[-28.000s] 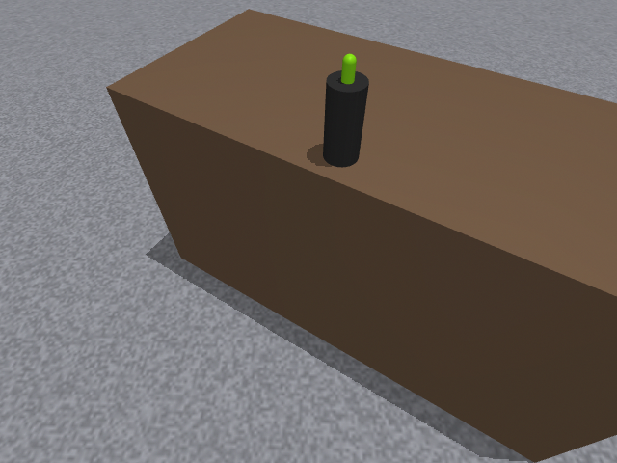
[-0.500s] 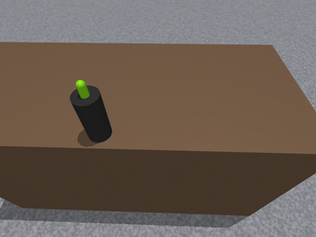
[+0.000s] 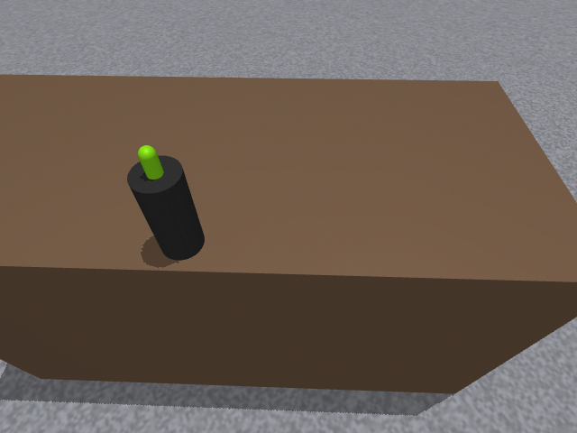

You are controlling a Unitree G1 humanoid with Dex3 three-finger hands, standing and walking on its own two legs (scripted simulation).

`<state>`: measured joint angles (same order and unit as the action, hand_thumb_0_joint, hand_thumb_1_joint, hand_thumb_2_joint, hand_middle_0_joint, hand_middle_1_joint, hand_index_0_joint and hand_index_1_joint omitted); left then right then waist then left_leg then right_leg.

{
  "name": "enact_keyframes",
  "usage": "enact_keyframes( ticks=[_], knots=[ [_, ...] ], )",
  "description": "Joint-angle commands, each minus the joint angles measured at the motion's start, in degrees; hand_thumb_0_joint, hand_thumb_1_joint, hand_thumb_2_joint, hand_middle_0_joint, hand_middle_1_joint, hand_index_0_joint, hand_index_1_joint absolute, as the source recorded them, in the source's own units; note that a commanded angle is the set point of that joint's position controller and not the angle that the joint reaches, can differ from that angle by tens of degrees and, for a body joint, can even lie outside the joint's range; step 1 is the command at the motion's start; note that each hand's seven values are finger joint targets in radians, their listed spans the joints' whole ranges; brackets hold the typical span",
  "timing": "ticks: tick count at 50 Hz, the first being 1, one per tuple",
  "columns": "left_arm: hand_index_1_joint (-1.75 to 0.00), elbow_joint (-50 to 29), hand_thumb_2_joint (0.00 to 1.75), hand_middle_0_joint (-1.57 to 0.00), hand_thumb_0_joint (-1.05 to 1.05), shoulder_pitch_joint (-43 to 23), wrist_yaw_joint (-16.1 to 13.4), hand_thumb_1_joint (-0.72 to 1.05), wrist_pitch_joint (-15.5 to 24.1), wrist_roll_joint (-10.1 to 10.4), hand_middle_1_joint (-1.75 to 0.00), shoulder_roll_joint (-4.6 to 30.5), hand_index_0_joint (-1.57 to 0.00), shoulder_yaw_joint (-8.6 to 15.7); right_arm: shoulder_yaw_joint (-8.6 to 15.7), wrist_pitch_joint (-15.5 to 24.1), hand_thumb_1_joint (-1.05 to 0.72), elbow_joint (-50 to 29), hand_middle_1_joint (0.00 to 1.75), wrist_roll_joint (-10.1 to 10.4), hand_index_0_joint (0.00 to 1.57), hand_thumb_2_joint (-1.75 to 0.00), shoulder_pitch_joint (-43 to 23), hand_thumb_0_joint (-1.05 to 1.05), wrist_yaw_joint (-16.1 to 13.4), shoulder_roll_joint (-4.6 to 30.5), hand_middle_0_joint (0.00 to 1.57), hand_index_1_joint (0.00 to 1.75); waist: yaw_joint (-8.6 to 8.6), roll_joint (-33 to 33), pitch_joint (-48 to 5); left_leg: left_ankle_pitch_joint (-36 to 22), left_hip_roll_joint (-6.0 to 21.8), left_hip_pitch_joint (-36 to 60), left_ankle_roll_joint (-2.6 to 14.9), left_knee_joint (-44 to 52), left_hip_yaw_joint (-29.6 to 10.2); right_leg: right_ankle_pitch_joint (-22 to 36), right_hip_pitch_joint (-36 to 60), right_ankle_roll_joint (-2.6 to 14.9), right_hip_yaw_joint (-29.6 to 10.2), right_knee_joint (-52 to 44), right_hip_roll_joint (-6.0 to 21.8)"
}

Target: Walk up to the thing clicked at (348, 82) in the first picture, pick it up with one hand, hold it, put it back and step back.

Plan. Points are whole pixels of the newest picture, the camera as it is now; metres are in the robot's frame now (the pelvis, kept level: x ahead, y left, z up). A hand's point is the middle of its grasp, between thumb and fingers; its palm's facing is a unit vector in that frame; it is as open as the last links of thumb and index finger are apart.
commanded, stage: stand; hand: left
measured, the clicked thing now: (166, 202) +0.41 +0.20 +0.07
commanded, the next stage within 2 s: step back in 0.30 s
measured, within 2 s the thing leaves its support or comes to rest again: neither
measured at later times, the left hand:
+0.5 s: hand out of the picture +0.07 +0.27 -0.16, palm faces +0.00 -0.92 -0.39, open 7.4 cm
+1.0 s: hand out of the picture -0.01 +0.29 -0.18, palm faces -0.11 -0.91 -0.39, open 7.4 cm
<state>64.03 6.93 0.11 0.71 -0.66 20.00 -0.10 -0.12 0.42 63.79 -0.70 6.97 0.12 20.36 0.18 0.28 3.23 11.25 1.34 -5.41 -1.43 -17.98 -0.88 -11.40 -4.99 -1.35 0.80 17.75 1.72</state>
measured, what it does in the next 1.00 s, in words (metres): walks backwards: right foot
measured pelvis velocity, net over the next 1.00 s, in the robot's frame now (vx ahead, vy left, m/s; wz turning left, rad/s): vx -0.13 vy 0.02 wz -0.06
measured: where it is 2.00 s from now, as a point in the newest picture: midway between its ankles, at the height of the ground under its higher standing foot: outside the picture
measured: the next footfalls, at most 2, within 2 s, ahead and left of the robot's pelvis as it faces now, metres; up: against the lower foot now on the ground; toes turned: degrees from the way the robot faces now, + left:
right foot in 1.00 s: -0.10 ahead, -0.09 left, +0.00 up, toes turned +0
left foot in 1.36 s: -0.19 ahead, +0.15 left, +0.00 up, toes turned -1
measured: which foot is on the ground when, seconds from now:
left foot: down 0.00-1.00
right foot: down 0.00-0.64, up 0.66-0.98, down 1.00-1.00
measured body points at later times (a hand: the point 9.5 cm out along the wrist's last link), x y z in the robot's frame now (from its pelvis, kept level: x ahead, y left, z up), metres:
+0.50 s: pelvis -0.03 +0.00 -0.02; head +0.02 +0.00 +0.43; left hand +0.07 +0.32 -0.14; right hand +0.07 -0.32 -0.14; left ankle -0.02 +0.13 -0.74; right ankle -0.02 -0.13 -0.75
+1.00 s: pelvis -0.13 +0.02 -0.03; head -0.05 +0.02 +0.41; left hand +0.00 +0.33 -0.15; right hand -0.06 -0.30 -0.15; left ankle -0.08 +0.15 -0.75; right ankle -0.14 -0.09 -0.75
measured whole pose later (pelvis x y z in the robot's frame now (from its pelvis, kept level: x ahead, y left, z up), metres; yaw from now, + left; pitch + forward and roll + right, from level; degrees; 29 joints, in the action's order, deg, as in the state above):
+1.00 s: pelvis -0.13 +0.02 -0.03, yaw -4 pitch -1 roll +0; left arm 50.6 7.2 -0.1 -2.5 -1.5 22.0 4.1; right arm 2.3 -2.1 49.2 -1.1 8.9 -0.9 21.8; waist 1.1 -0.3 11.6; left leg 17.3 2.2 -20.8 -0.2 -39.6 1.3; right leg -20.8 -15.0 0.5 -2.8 37.5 -2.2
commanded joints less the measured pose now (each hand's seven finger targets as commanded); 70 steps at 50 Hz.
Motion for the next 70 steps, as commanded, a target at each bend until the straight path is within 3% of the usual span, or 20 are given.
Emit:
enact_keyframes(
  ticks=[1,14,18,22,26,30,33,35,37,45,49,50,51,52,54,56,62,67,69,70],
  knots=[
    [-0.3,-3.2,0.9,-0.2,0.0,-1.1,-0.9,0.9,1.0,0.2,-0.3,12.2,-0.2,2.4,2.4,1.2,-0.9,-3.0,0.3,0.2,0.2,-0.9,-1.2,0.0,-0.6,11.8,0.2,0.3,-0.28,-0.2,-4.4,-11.9,5.9,0.1,2.17,2.2,-4.0,11.3,0.9,2.2,-4.1,-1.6,5.9],
    [-0.3,-3.5,0.9,-0.2,0.0,-1.2,-0.9,0.9,1.1,0.1,-0.3,12.3,-0.2,2.5,2.6,1.2,-0.9,-3.2,0.3,0.3,0.2,-0.9,-1.3,0.0,-0.8,11.9,0.2,0.3,-0.2,-0.5,-5.8,-15.2,6.2,1.6,2.36,1.0,-3.8,14.4,1.5,2.33,-3.9,-1.0,6.2],
    [-0.3,-7.1,0.9,-0.2,0.0,-0.2,-1.6,0.9,-0.3,1.3,-0.3,14.2,-0.2,5.5,4.5,-0.7,-0.9,-6.1,0.3,1.5,0.2,-0.9,-1.7,0.0,-0.4,14.5,0.2,0.3,0.06,0.8,-6.4,-28.5,5.7,-1.9,5.8,-9.1,-4.0,23.8,-0.9,4.41,-2.7,9.4,4.3],
    [-0.3,-10.5,0.9,-0.2,0.0,-2.1,-1.5,0.9,-1.3,0.9,-0.3,15.4,-0.2,6.2,5.3,-2.1,-0.9,-8.7,0.3,1.4,0.2,-0.9,-1.5,0.0,-0.5,13.8,0.2,0.3,0.27,-2.2,-8.1,-17.0,1.7,-5.1,5.81,-19.1,-2.4,21.8,-4.7,9.4,-7.8,9.8,8.9],
    [-0.3,-14.9,0.9,-0.2,0.0,-7.4,-1.8,0.9,-1.5,-1.1,-0.3,18.9,-0.2,7.2,5.9,-3.7,-0.9,-10.6,0.3,0.7,0.2,-0.9,3.9,0.0,0.1,12.6,0.2,0.3,2.0,-12.6,-4.6,22.7,-2.0,-9.1,5.05,-40.2,-6.2,22.2,-15.6,18.02,-17.4,6.1,21.4],
    [-0.3,-17.3,0.9,-0.2,0.0,-9.6,-1.8,0.9,-2.0,-1.0,-0.3,16.3,-0.2,6.2,6.6,-2.1,-0.9,-10.6,0.3,0.6,0.2,-0.9,8.2,0.0,0.1,12.6,0.2,0.3,3.27,-10.0,-6.0,7.1,-1.5,-9.3,4.61,-17.9,-1.2,19.2,-10.2,9.98,-9.2,17.6,12.3],
    [-0.3,-18.2,0.9,-0.2,0.0,-4.8,-2.2,0.9,-3.7,0.0,-0.3,11.3,-0.2,5.8,8.4,-0.7,-0.9,-12.9,0.3,-1.7,0.2,-0.9,5.9,0.0,-0.4,20.7,0.2,0.3,0.74,8.8,-5.0,-35.0,16.0,-4.6,12.53,-5.4,-24.7,-25.9,-22.5,3.14,-7.9,42.3,-8.0],
    [-0.3,-17.8,0.9,-0.2,0.0,-4.6,-3.2,0.9,-3.7,-0.6,-0.3,12.9,-0.2,6.2,8.6,-0.8,-0.9,-14.6,0.3,-0.9,0.2,-0.9,2.7,0.0,-0.9,21.5,0.2,0.3,1.65,8.7,-6.4,-30.0,19.7,-5.4,17.22,-4.5,-27.8,-27.4,-23.6,3.16,-14.6,51.2,-8.5],
    [-0.3,-16.3,0.9,-0.2,0.0,-1.5,-2.8,0.9,-3.6,0.4,-0.3,13.1,-0.2,6.2,7.4,-0.7,-0.9,-15.6,0.3,-1.5,0.2,-0.9,-1.8,0.0,-1.7,17.1,0.2,0.3,-1.48,8.1,-4.8,-29.0,13.0,-2.6,14.01,-7.9,-15.8,-20.1,-26.4,2.7,-14.0,53.3,-7.9],
    [-0.3,-19.0,0.9,-0.2,0.0,-0.4,-1.1,0.9,-2.3,-0.4,-0.3,12.1,-0.2,7.0,7.1,-0.9,-0.9,-17.7,0.3,-0.6,0.2,-0.9,3.6,0.0,-2.3,16.4,0.2,0.3,1.65,8.0,-7.1,-29.0,13.1,3.5,15.31,-12.9,-12.7,-17.1,-18.9,0.39,-5.6,29.5,-4.0],
    [-0.3,-16.2,0.9,-0.2,0.0,6.4,-1.1,0.9,-1.4,-1.4,-0.3,11.5,-0.2,7.5,6.3,-2.1,-0.9,-18.6,0.3,0.4,0.2,-0.9,0.8,0.0,-1.7,15.3,0.2,0.3,-1.25,7.3,-8.9,-15.6,8.7,-8.6,9.49,-18.7,-8.8,2.7,-1.2,3.2,-2.4,6.0,-2.6],
    [-0.3,-17.1,0.9,-0.2,0.0,5.9,-1.2,0.9,-1.0,-2.0,-0.3,15.2,-0.2,8.5,5.3,-2.0,-0.9,-18.7,0.3,1.0,0.2,-0.9,2.2,0.0,-1.7,12.7,0.2,0.3,-0.54,-1.7,-8.6,-4.2,3.3,-17.7,5.94,-23.7,-7.7,8.5,3.0,5.27,-14.5,5.2,5.1],
    [-0.3,-17.9,0.9,-0.2,0.0,3.7,-0.9,0.9,-1.3,-0.7,-0.3,20.7,-0.2,9.5,5.1,-2.2,-0.9,-19.7,0.3,1.3,0.2,-0.9,-0.1,0.0,-2.1,11.3,0.2,0.3,-2.24,-15.3,-5.0,19.5,-7.3,-22.3,2.78,-35.3,-2.4,15.3,-5.0,15.41,-28.2,1.5,17.5],
    [-0.3,-19.9,0.9,-0.2,0.0,2.3,-0.9,0.9,-0.7,-1.5,-0.3,21.6,-0.2,9.5,6.1,-2.7,-0.9,-18.7,0.3,0.8,0.2,-0.9,-0.6,0.0,-2.7,13.3,0.2,0.3,-3.01,-14.0,-2.8,27.3,-6.2,-20.0,1.8,-48.6,-7.7,19.8,-12.0,21.05,-34.7,1.6,22.8],
    [-0.3,-21.4,0.9,-0.2,0.0,-3.8,-1.2,0.9,-0.9,-0.3,-0.3,15.7,-0.2,8.2,6.0,-2.8,-0.9,-16.1,0.3,1.4,0.2,-0.9,5.1,0.0,-2.5,14.1,0.2,0.3,1.72,-5.4,-2.5,20.2,-7.0,-21.3,1.88,-53.0,-11.3,22.9,-9.7,15.9,-19.6,5.6,14.3],
    [-0.3,-22.0,0.9,-0.2,0.0,-3.7,-1.5,0.9,-1.2,-0.9,-0.3,14.5,-0.2,8.1,5.4,-2.0,-0.9,-16.2,0.3,1.2,0.2,-0.9,5.5,0.0,-2.6,13.2,0.2,0.3,0.79,-8.4,-3.4,18.2,-7.7,-21.6,1.35,-51.6,-8.6,25.5,-7.4,13.45,-13.8,7.9,10.7],
    [-0.3,-22.8,0.9,-0.2,0.0,2.4,-2.2,0.9,-1.7,-1.3,-0.3,14.4,-0.2,7.9,5.1,-1.6,-0.9,-17.9,0.3,0.4,0.2,-0.9,3.8,0.0,-2.3,12.6,0.2,0.3,-3.38,-10.6,-6.0,20.2,-4.1,-21.2,0.38,-32.9,-4.2,29.3,3.1,15.24,-15.2,11.3,13.2],
    [-0.3,-24.5,0.9,-0.2,0.0,-1.3,-1.2,0.9,-3.0,-0.2,-0.3,14.8,-0.2,7.1,6.2,-0.7,-0.9,-15.3,0.3,-0.9,0.2,-0.9,10.2,0.0,-1.4,12.9,0.2,0.3,1.24,-9.4,-7.6,1.1,-2.4,-5.3,3.06,-7.2,-0.2,14.9,-8.7,9.06,-12.7,17.0,9.6],
    [-0.3,-25.3,0.9,-0.2,0.0,-1.6,-1.6,0.9,-3.2,0.2,-0.3,11.7,-0.2,6.8,8.3,-0.6,-0.9,-17.7,0.3,-1.8,0.2,-0.9,5.1,0.0,-0.7,22.6,0.2,0.3,1.21,14.2,-5.2,-10.8,19.9,-6.4,14.26,0.7,-28.9,-23.0,-23.2,2.57,-3.7,36.1,-7.7],
    [-0.3,-24.4,0.9,-0.2,0.0,-3.9,-2.4,0.9,-3.4,-0.9,-0.3,14.0,-0.2,8.0,8.7,-0.5,-0.9,-18.0,0.3,-1.6,0.2,-0.9,4.7,0.0,-0.8,23.9,0.2,0.3,3.5,11.3,-4.5,-13.4,23.4,-13.5,19.39,0.8,-33.1,-28.2,-19.6,2.27,-11.4,47.8,-8.1]
  ],
)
